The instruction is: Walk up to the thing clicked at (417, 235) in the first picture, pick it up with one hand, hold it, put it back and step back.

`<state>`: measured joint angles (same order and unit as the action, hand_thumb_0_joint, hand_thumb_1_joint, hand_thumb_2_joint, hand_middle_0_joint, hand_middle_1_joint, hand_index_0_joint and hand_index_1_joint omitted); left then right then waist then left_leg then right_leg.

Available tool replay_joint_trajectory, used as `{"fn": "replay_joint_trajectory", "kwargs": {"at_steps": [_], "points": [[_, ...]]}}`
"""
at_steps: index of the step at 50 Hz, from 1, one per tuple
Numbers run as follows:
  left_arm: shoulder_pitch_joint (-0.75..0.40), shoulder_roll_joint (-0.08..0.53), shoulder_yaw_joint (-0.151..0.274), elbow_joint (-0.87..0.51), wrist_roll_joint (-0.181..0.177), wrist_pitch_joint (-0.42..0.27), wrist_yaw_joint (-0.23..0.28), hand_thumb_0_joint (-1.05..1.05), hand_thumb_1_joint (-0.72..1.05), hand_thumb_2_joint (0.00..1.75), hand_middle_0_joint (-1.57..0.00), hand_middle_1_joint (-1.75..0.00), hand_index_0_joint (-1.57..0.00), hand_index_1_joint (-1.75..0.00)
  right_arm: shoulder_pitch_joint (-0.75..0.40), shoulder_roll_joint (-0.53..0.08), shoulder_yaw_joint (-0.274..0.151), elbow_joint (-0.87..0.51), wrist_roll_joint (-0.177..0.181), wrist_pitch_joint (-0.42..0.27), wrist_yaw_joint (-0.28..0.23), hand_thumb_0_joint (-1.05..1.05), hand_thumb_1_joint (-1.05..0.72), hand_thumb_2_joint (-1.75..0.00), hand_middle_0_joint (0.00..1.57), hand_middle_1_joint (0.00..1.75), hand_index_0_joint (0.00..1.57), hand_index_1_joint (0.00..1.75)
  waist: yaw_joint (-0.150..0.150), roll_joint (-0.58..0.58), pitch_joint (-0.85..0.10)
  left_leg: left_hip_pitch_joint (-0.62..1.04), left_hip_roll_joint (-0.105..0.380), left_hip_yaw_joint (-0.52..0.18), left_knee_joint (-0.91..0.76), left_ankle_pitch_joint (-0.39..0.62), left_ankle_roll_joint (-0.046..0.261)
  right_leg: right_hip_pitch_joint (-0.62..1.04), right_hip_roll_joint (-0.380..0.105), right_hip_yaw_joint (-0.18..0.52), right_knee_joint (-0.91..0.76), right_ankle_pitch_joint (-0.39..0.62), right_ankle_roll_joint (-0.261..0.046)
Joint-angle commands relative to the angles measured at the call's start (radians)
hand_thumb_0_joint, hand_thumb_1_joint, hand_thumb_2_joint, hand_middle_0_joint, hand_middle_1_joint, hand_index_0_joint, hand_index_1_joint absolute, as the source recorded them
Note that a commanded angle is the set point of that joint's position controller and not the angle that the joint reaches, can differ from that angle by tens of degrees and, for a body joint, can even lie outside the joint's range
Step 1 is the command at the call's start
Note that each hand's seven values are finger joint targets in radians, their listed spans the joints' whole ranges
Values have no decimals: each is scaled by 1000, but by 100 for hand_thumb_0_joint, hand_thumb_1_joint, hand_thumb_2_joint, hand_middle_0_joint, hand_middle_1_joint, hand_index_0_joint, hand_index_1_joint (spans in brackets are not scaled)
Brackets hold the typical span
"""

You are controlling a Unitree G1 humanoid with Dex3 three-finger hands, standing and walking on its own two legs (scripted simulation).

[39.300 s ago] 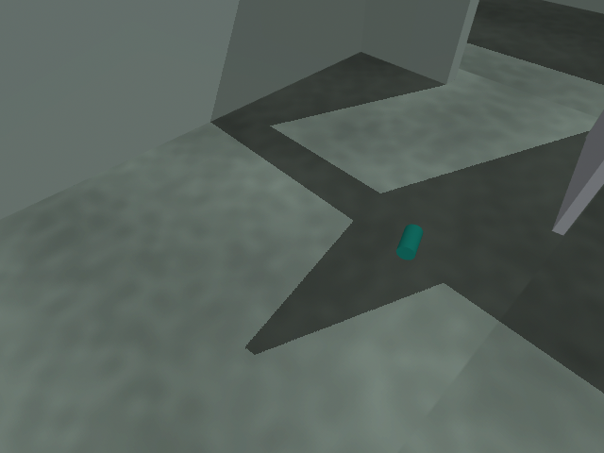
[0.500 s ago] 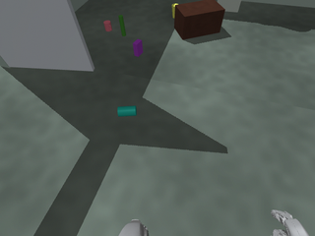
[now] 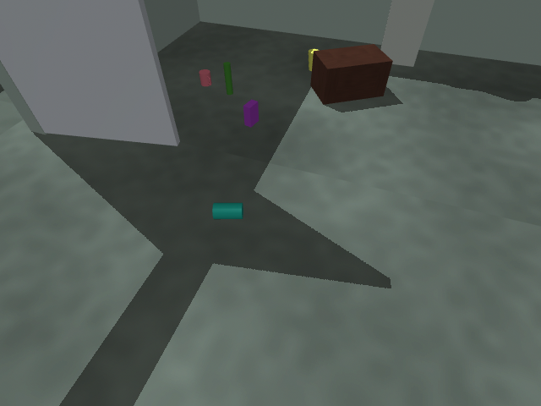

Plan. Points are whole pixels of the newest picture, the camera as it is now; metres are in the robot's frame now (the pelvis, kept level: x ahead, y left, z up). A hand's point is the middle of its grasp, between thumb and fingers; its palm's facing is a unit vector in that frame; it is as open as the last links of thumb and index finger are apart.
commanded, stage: step back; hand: left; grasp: from above
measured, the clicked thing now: (228, 210) +1.11 +0.21 -0.73
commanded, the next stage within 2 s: stand in 0.62 s
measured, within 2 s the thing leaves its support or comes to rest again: neither
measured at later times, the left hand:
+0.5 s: hand out of the picture +0.11 +0.27 -0.16, palm faces +0.03 -0.94 -0.35, open 7.4 cm
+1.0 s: hand out of the picture +0.14 +0.26 -0.14, palm faces -0.02 -0.94 -0.33, open 7.4 cm
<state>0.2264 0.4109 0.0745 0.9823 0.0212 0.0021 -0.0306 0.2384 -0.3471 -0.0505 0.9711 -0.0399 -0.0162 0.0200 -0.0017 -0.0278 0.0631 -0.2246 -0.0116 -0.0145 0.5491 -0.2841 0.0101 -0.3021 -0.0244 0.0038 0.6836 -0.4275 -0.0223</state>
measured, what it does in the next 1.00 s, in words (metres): steps on the spot: left foot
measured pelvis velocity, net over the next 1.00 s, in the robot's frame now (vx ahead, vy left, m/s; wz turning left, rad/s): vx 0.05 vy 0.01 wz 0.00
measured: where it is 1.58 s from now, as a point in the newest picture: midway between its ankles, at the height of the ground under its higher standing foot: outside the picture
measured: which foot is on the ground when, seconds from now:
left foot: down 0.00-0.06, up 0.08-0.28, down 0.30-1.00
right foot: down 0.00-1.00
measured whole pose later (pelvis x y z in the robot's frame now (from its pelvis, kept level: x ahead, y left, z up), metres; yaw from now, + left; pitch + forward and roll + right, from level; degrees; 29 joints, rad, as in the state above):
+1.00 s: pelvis +0.05 +0.01 +0.02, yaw +0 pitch -2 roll +0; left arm 0.08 0.35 0.00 1.14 0.01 -0.02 -0.01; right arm 0.07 -0.34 -0.02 1.16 -0.01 -0.01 0.01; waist 0.00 -0.01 0.06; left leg -0.16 0.02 0.04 0.33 -0.13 0.00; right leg -0.06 -0.02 0.00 0.31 -0.21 0.02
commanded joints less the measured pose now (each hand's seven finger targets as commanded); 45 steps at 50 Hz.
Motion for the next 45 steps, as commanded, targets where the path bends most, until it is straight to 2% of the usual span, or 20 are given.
{"fn": "replay_joint_trajectory", "kwargs": {"at_steps": [1,2,3,4,5,6,8,11,13,14,15,16,17,18,21,23,30,31,35,45], "points": [[41,163,51,-36,18,-46,26,0,90,90,-20,-30,-20,-30,-82,-228,-50,-94,12,-3,-13,0,-90,-90,20,30,20,30,55,97,-26,-251,126,-149,-80,-294,75,280,46,-22,-244,97,-12],[71,216,67,-35,26,-53,35,0,90,90,-20,-30,-20,-30,-83,-171,-32,-109,19,-3,-15,0,-90,-90,20,30,20,30,77,-63,-31,-386,37,-89,114,-283,28,332,-104,268,-350,-108,-67],[66,298,80,-43,29,-58,37,0,90,90,-20,-30,-20,-30,-109,-172,-33,-112,16,-2,-22,0,-90,-90,20,30,20,30,90,-168,-8,-410,-47,-53,313,-298,7,236,-314,548,-499,-361,-163],[-6,308,84,-76,25,-63,36,0,90,90,-20,-30,-20,-30,-92,-229,-51,-96,9,-5,-30,0,-90,-90,20,30,20,30,66,-90,57,-373,10,-125,373,-271,-5,125,-386,591,-483,-301,-227],[-29,268,76,-84,11,-68,38,0,90,90,-20,-30,-20,-30,-56,-244,-53,-77,16,-11,-28,0,-90,-90,20,30,20,30,44,-27,79,-369,24,-130,392,-218,-3,129,-350,506,-457,-175,-226],[-37,238,66,-84,8,-73,41,0,90,90,-20,-30,-20,-30,-39,-226,-50,-62,20,-17,-27,0,-90,-90,20,30,20,30,31,-15,62,-371,31,-136,365,-187,-1,175,-298,412,-423,-15,-193],[-55,224,57,-80,9,-78,40,0,90,90,-20,-30,-20,-30,-27,-206,-42,-44,17,-22,-22,0,-90,-90,20,30,20,30,26,-70,8,-237,43,-99,284,-162,-7,113,-259,267,-374,214,-165],[-85,210,40,-86,3,-71,38,0,90,90,-20,-30,-20,-30,-32,-182,-36,-33,16,-23,-18,0,-90,-90,20,30,20,30,19,-123,-46,-97,31,9,106,-99,-14,102,-211,133,-277,506,-134],[-89,209,28,-86,-9,-56,40,0,90,90,-20,-30,-20,-30,-35,-168,-38,-22,15,-26,-22,0,-90,-90,20,30,20,30,1,-99,-66,27,12,50,-66,93,-4,71,-175,80,-175,616,-95],[-89,188,18,-88,-11,-50,41,0,90,90,-20,-30,-20,-30,-29,-175,-42,-13,13,-28,-27,0,-90,-90,20,30,20,30,-6,-67,-85,89,27,21,-113,208,11,56,-152,63,-120,618,-63],[-87,160,6,-92,-17,-45,42,0,90,90,-20,-30,-20,-30,-27,-210,-49,-10,8,-29,-33,0,-90,-90,20,30,20,30,-3,17,-118,142,114,-75,-100,356,33,10,-107,42,-81,507,-28],[-73,133,-1,-91,-29,-34,42,0,90,90,-20,-30,-20,-30,-76,-257,-50,-29,8,-32,-37,0,-90,-90,20,30,20,30,14,111,-138,90,238,-236,-147,314,104,9,-22,10,-32,280,9],[-65,158,9,-63,-34,-24,46,0,90,90,-20,-30,-20,-30,-117,-295,-51,-35,20,-28,-34,0,-90,-90,20,30,20,30,25,136,-132,-15,291,-268,-157,249,174,96,-4,2,-31,73,6],[-77,154,2,-53,-23,-26,47,0,90,90,-20,-30,-20,-30,-148,-283,-48,-27,17,-24,-32,0,-90,-90,20,30,20,30,27,127,-112,-26,287,-260,-159,237,164,111,-7,8,-80,50,-1],[-60,167,0,-10,-15,-38,44,0,90,90,-20,-30,-20,-30,-195,-236,-25,-15,22,-19,-33,0,-90,-90,20,30,20,30,36,150,-109,-42,197,-153,-135,215,65,164,-45,56,-190,237,-15],[-80,183,2,4,-15,-44,42,0,90,90,-20,-30,-20,-30,-214,-213,-19,0,27,-18,-32,0,-90,-90,20,30,20,30,22,97,-122,17,150,-88,-102,246,35,149,-75,85,-226,354,-20],[-136,172,-5,38,-13,-46,45,0,90,90,-20,-30,-20,-30,-259,-197,-12,52,28,-15,-28,0,-90,-90,20,30,20,30,12,31,-132,94,149,-45,-130,284,30,164,-89,91,-302,438,-9],[-145,150,-26,56,-16,-47,40,0,90,90,-20,-30,-20,-30,-223,-199,-6,62,40,-17,-23,0,-90,-90,20,30,20,30,-12,32,-150,136,143,-65,-159,302,24,167,-103,94,-332,432,-5],[-167,151,-31,70,-18,-49,40,0,90,90,-20,-30,-20,-30,-247,-201,-6,79,37,-22,-20,0,-90,-90,20,30,20,30,-5,28,-150,176,155,-62,-183,384,20,194,-102,78,-360,467,10],[-193,155,-31,92,-13,-47,37,0,90,90,-20,-30,-20,-30,-252,-196,0,106,31,-25,-16,0,-90,-90,20,30,20,30,3,38,-110,130,148,-63,-266,271,2,211,-109,74,-417,337,11]]}}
